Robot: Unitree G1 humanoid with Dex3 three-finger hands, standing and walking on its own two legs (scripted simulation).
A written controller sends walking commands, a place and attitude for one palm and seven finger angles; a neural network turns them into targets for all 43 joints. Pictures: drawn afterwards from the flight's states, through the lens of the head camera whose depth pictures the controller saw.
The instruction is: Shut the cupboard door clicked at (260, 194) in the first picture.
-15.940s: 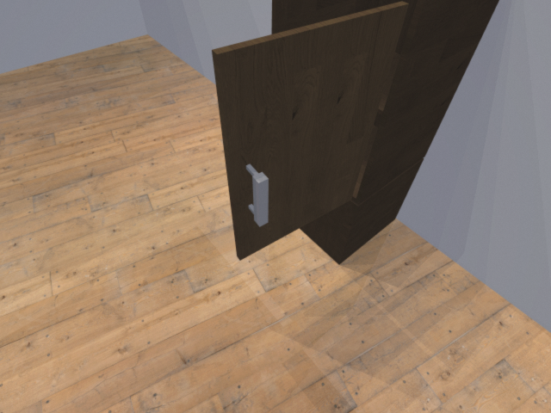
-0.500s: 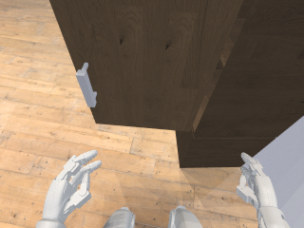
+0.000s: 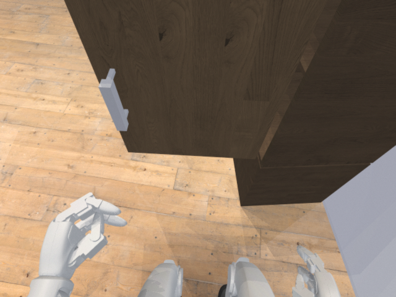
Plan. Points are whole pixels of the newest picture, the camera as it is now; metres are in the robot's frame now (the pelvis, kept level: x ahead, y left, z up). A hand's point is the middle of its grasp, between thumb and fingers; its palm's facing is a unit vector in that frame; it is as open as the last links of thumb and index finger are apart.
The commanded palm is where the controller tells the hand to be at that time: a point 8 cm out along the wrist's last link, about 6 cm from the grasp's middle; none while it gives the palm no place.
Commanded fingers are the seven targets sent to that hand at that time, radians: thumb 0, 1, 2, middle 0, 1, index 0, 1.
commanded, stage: raise the hand and make a fist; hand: left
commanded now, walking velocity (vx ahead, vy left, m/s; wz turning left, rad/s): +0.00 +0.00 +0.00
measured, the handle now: (117, 101) +0.52 +0.22 +0.04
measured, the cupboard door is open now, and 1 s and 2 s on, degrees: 84 84 84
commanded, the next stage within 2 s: bring the fist close to the handle in 1.02 s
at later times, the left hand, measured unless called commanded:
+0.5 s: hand (97, 230) +0.23 +0.19 +0.04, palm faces +0.00 -1.00 -0.03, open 3.1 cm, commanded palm +0.21 +0.24 +0.05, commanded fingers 0.00 0.90 0.90 -1.30 -1.50 -1.30 -1.50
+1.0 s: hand (103, 227) +0.23 +0.18 +0.04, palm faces +0.00 -1.00 -0.04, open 3.1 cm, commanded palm +0.21 +0.23 +0.05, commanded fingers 0.00 0.90 0.90 -1.30 -1.50 -1.30 -1.50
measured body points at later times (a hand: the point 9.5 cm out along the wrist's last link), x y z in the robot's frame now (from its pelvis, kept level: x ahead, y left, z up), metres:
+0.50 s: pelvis +0.01 +0.00 +0.00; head +0.10 +0.02 +0.44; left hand +0.22 +0.24 +0.05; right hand +0.22 -0.22 -0.07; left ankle +0.02 +0.08 -0.62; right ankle +0.06 -0.11 -0.62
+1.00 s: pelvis +0.01 -0.01 +0.00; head +0.09 +0.00 +0.44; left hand +0.23 +0.23 +0.05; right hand +0.19 -0.25 -0.07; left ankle +0.02 +0.08 -0.62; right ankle +0.06 -0.11 -0.62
